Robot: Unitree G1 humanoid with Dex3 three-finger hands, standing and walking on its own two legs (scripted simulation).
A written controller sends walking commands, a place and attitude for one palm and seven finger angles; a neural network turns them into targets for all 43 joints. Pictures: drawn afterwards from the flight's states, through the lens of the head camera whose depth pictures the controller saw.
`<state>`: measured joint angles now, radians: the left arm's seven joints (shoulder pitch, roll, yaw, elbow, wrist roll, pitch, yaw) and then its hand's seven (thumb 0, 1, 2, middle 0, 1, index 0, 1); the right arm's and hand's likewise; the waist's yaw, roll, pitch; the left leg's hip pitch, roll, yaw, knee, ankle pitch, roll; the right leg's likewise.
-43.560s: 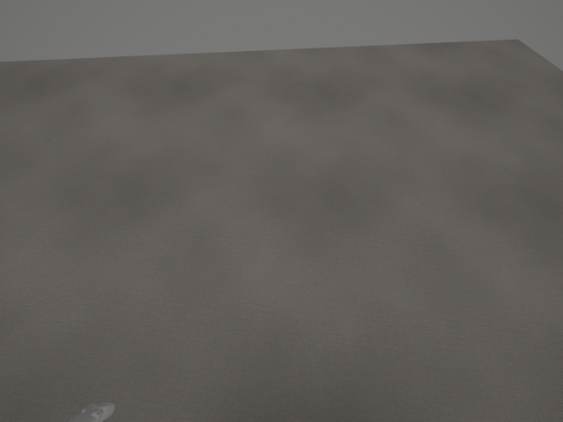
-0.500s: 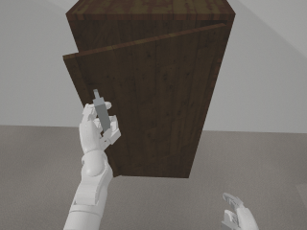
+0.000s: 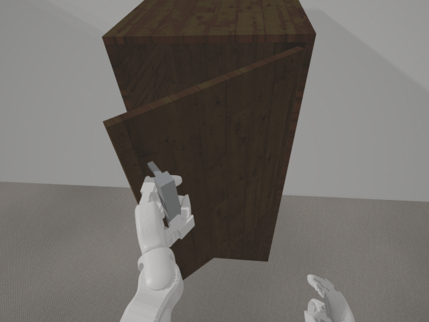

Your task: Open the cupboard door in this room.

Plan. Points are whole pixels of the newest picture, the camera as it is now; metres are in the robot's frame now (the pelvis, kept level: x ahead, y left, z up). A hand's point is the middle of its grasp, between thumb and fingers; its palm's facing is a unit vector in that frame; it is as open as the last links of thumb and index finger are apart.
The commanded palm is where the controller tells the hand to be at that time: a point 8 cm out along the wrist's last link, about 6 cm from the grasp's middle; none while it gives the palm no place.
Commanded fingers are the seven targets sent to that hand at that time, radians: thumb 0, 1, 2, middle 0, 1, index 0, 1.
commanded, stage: open thumb and fingers to let go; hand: left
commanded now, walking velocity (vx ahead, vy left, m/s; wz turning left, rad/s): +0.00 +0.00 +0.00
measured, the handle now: (165, 199) +0.31 +0.11 +0.10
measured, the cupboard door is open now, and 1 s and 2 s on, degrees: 42 40 41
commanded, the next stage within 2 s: slide the hand sideways off the handle in 0.72 s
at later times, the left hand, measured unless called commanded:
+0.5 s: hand (178, 210) +0.28 +0.08 +0.10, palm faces +0.31 -0.95 +0.01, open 13.4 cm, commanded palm +0.24 +0.13 +0.10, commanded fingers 0.00 -0.50 0.30 -0.22 -0.75 -0.22 -0.75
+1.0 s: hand (171, 226) +0.25 +0.09 +0.10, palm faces -0.10 -0.99 -0.04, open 15.8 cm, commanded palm +0.23 +0.13 +0.10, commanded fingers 0.00 -0.50 0.30 -0.15 -0.30 -0.15 -0.30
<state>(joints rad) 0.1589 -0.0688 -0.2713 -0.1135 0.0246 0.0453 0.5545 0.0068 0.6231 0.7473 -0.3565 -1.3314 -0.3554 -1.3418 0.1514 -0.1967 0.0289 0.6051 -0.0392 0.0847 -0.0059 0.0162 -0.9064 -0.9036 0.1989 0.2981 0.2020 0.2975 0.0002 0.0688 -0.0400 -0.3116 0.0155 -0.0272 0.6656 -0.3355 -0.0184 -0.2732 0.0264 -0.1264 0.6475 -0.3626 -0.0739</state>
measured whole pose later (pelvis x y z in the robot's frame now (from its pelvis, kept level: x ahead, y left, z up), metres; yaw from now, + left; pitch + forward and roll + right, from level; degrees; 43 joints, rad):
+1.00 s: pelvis +0.00 +0.03 +0.00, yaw -1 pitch +0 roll +0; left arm 0.15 0.07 -0.24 -0.13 -0.04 -0.04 0.09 -0.01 -0.50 0.30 -0.27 -0.45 -0.21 -0.46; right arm 0.20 -0.20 0.05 0.52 0.01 0.07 -0.02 0.02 -0.91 -0.90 0.20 0.30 0.20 0.30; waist 0.02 0.05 -0.03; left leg -0.35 -0.02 0.00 0.70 -0.35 0.03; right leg -0.32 -0.01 -0.10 0.69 -0.37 -0.03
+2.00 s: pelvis +0.01 +0.01 -0.01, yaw -1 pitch +4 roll +0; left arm 0.61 0.17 0.02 -0.39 -0.21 -0.18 -0.15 -0.01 -0.50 0.30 -0.15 -0.30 -0.15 -0.30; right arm 0.27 -0.24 0.03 0.48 0.03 -0.14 -0.05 0.02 -0.91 -0.90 0.20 0.30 0.20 0.30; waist 0.02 0.06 -0.08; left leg -0.45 0.01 -0.01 0.80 -0.41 -0.01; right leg -0.42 0.02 -0.11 0.78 -0.43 -0.06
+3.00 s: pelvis +0.01 +0.05 +0.02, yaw -2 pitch -4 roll -1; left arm 0.55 0.30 0.18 -0.45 -0.05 -0.05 0.12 -0.01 0.04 0.53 -0.17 -0.30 -0.17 -0.30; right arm 0.21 -0.22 0.06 0.60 0.00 -0.14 -0.08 0.02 -0.90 -0.90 0.20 0.30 0.20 0.30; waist 0.06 0.06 0.01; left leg -0.15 -0.02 0.02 0.48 -0.27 0.04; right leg -0.12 -0.01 -0.07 0.45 -0.27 -0.01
